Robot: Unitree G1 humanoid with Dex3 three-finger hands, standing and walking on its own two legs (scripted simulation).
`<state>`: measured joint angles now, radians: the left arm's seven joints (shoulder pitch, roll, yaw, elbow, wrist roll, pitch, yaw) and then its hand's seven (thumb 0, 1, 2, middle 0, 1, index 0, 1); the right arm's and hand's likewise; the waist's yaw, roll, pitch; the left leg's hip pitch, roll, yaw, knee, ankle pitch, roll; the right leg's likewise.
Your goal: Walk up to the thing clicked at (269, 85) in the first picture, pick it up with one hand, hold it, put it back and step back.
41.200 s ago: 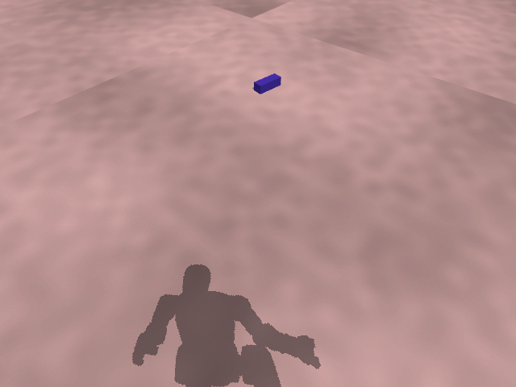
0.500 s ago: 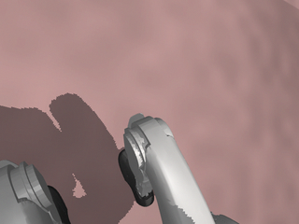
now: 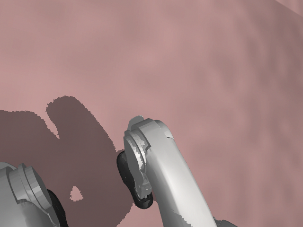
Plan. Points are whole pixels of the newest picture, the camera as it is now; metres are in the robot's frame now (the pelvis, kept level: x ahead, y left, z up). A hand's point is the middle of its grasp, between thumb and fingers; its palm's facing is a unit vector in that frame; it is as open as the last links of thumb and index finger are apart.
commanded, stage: open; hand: left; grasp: from above
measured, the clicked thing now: out of the picture +0.41 +0.32 -0.28
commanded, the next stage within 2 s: withdraw in 0.76 s
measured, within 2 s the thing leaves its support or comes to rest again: neither
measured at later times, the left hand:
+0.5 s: hand out of the picture +0.42 +0.31 -0.24, palm faces -0.09 -0.43 -0.90, open 13.4 cm
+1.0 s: hand out of the picture +0.42 +0.31 -0.24, palm faces -0.10 -0.43 -0.90, open 13.5 cm
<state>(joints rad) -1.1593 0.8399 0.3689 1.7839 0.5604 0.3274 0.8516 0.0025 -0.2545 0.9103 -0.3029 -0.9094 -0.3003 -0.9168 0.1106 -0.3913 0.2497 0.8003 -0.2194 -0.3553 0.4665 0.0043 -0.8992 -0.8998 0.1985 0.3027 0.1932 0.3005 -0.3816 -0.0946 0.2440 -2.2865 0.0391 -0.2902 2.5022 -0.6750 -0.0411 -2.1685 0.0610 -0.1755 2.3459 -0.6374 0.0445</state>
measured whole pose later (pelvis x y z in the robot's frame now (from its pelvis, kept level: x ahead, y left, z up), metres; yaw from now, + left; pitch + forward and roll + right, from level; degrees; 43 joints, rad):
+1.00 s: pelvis +0.00 +0.00 +0.01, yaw +0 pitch +24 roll -13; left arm -1.15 0.84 0.34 1.77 0.56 0.32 0.84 0.00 -0.47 1.08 -0.13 -1.04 -0.12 -1.05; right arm 0.10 -0.39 0.25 0.81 -0.22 -0.40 0.45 0.00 -0.90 -0.90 0.20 0.30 0.19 0.30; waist -0.38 -0.11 0.25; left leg -2.26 0.04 -0.30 2.49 -0.68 -0.04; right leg -2.14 0.06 -0.18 2.33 -0.64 0.04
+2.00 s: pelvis +0.01 +0.00 +0.02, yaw +7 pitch +32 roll -6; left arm -0.69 0.65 0.07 1.09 1.14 -0.20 0.34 0.00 -0.23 0.90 -0.26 -0.80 -0.26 -0.79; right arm 0.17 -0.27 -0.02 0.76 -0.13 -0.07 0.12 0.01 -0.90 -0.90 0.20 0.30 0.20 0.30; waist -0.15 -0.02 -0.03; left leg -2.28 0.02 -0.13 2.38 -0.66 -0.02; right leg -2.21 0.02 -0.05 2.33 -0.68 0.03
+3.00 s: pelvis +0.07 +0.01 +0.36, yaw +14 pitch +16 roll -3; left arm 0.39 0.24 0.03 -0.04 -0.03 0.40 0.08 0.01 0.90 0.90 -0.20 -0.30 -0.20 -0.30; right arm 0.27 -0.21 0.03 0.54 0.04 -0.15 -0.14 0.01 -0.90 -0.90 0.21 0.30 0.20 0.30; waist -0.06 0.05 -0.19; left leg -0.97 0.04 -0.06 1.20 -0.52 -0.01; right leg -0.89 -0.01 -0.06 1.14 -0.52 0.02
